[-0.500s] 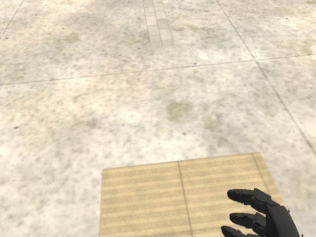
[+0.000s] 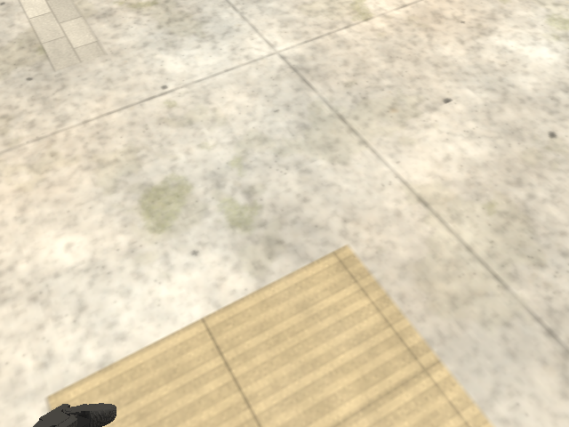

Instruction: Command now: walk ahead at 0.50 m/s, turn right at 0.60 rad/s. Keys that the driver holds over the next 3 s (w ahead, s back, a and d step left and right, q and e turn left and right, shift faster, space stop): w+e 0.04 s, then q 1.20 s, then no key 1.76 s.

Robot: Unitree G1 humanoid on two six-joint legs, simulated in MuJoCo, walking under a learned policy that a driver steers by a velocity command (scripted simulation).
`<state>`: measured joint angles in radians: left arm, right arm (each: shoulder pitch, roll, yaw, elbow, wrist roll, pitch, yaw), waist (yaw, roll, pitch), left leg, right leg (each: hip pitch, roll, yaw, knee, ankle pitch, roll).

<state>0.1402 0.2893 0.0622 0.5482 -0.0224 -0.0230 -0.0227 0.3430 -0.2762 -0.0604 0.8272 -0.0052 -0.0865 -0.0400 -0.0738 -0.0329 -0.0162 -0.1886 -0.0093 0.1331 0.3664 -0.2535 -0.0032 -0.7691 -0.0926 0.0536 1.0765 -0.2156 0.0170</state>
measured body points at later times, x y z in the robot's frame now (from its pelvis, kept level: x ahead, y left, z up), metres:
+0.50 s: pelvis +0.18 -0.03 +0.00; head +0.21 -0.03 +0.45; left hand +0.31 +0.24 -0.10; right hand +0.34 -0.27 -0.11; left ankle +0.24 +0.11 -0.69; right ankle +0.19 -0.15 -0.74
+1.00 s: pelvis +0.21 +0.01 +0.00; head +0.24 +0.04 +0.45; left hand +0.31 +0.31 -0.10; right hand +0.46 -0.19 -0.08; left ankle +0.23 +0.10 -0.74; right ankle +0.27 -0.13 -0.70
